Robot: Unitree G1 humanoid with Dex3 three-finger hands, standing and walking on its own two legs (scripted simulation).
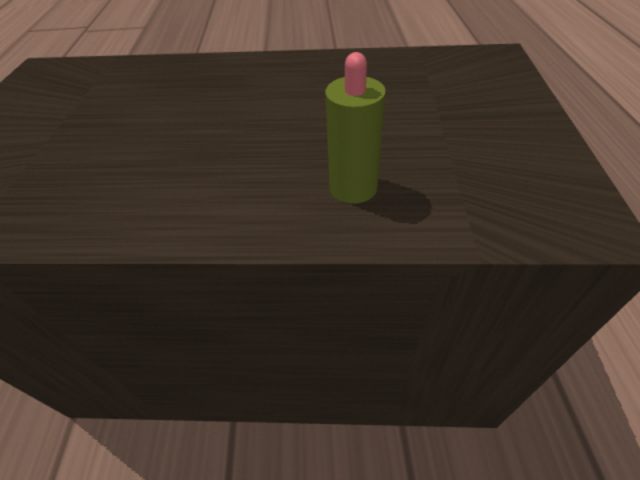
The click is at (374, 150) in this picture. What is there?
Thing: necked bottle
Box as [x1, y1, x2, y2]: [325, 52, 385, 203]
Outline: 358,52 353,52 346,58 345,76 331,82 325,90 329,187 331,193 337,199 352,203 367,200 376,191 385,91 383,85 380,82 365,76 366,61 364,56
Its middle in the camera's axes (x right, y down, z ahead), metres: +0.05 -0.16 +0.58
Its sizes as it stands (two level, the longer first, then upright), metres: 0.082 0.082 0.227
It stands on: a support 0.80 m high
